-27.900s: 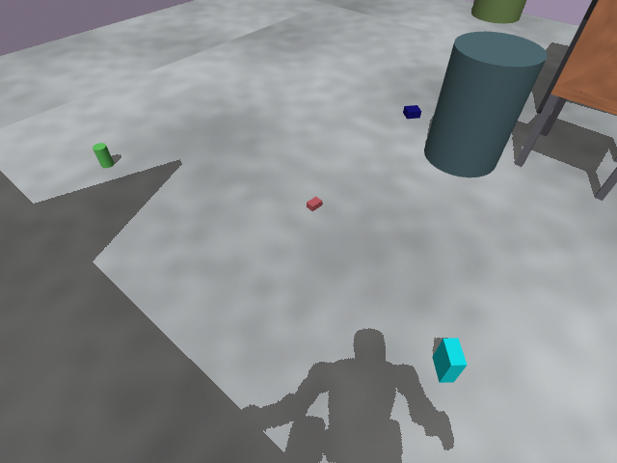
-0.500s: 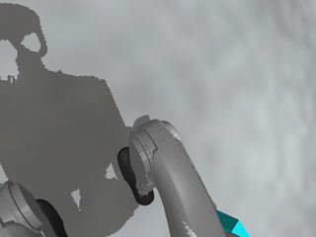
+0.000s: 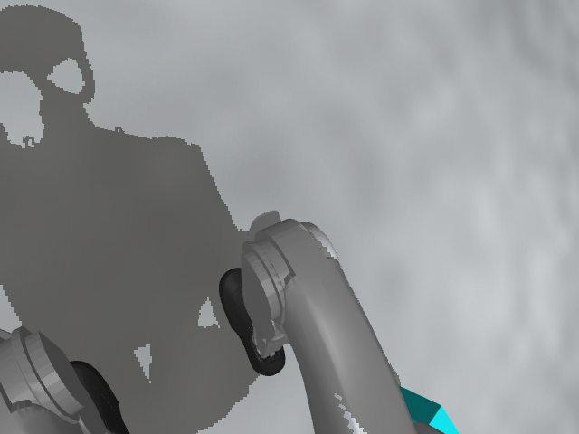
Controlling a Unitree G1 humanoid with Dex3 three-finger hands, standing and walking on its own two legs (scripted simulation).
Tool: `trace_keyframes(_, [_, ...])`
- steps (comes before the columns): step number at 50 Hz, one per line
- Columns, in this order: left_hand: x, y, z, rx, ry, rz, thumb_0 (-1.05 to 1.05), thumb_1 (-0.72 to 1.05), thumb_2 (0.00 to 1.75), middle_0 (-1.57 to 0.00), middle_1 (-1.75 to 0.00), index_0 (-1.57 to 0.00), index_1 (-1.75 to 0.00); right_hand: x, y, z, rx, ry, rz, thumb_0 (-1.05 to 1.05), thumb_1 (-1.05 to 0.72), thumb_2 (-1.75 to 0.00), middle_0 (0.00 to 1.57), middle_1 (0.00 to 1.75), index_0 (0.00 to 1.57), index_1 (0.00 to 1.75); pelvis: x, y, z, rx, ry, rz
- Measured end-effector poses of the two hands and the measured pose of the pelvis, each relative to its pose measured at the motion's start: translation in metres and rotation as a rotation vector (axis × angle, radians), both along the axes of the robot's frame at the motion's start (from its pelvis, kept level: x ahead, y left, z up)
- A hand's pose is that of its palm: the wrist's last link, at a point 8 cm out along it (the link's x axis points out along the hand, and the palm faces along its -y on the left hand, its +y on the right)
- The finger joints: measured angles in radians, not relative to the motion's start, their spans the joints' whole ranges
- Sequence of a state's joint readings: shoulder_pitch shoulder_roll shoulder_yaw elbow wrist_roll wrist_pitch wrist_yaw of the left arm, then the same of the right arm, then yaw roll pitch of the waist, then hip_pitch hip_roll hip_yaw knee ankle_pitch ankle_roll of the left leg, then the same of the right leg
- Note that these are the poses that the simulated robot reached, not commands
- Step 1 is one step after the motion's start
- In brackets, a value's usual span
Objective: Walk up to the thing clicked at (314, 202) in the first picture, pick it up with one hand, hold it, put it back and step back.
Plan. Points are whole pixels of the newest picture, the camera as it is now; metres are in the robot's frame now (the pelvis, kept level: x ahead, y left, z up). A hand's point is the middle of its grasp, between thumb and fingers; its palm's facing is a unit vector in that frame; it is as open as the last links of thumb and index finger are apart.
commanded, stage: withdraw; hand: left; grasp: from above
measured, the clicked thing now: out of the picture +0.48 +0.25 -0.31
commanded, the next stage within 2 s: home in 0.78 s
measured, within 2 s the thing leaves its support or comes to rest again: neither
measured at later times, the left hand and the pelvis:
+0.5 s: hand out of the picture +0.45 +0.31 -0.12, palm faces -0.42 -0.24 -0.87, open 13.8 cm; pelvis +0.00 +0.00 +0.02, yaw +6 degrees
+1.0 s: hand out of the picture +0.42 +0.33 -0.17, palm faces -0.42 -0.11 -0.90, open 13.0 cm; pelvis +0.01 +0.00 +0.01, yaw +6 degrees
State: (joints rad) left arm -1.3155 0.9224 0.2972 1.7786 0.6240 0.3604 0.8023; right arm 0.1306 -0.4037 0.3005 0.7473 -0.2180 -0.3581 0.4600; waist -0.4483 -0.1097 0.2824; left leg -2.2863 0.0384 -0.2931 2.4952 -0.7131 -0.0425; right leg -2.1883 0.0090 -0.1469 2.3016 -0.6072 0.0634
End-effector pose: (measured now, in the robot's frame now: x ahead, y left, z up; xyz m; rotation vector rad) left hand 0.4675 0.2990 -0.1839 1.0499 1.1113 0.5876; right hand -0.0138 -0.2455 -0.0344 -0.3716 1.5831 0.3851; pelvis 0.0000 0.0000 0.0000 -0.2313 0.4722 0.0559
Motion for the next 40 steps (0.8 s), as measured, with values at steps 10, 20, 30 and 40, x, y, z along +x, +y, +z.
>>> trace_keyframes(10, [0.022,0.019,0.073,0.066,-0.090,-0.184,0.00,-0.49,0.96,-0.11,-0.99,-0.12,-0.98,0.009,-0.002,-0.007,-0.017,-0.057,-0.115,0.00,-0.91,-0.90,0.20,0.30,0.20,0.30,0.005,-0.002,0.011,0.022,0.087,0.003])
trace_keyframes(20, [-0.005,0.030,0.124,0.044,0.081,-0.442,0.00,-0.45,0.94,-0.13,-0.98,-0.14,-0.95,0.042,-0.013,-0.030,-0.044,-0.195,-0.157,0.00,-0.91,-0.89,0.20,0.30,0.20,0.30,0.002,0.000,0.019,0.071,0.083,0.038])
trace_keyframes(30, [-0.003,0.002,0.111,-0.009,0.114,-0.775,0.00,-0.47,0.96,-0.12,-1.01,-0.12,-0.99,0.078,-0.019,-0.036,-0.119,-0.279,-0.118,0.00,-0.90,-0.89,0.20,0.30,0.20,0.30,0.000,-0.004,0.018,0.095,0.066,0.055])
trace_keyframes(40, [-0.021,0.004,0.063,-0.024,0.101,-0.963,0.01,-0.43,0.93,-0.15,-0.96,-0.16,-0.94,0.083,-0.025,-0.051,-0.210,-0.212,-0.100,0.00,-0.91,-0.89,0.20,0.30,0.20,0.30,0.005,-0.005,0.003,0.087,0.080,0.049])
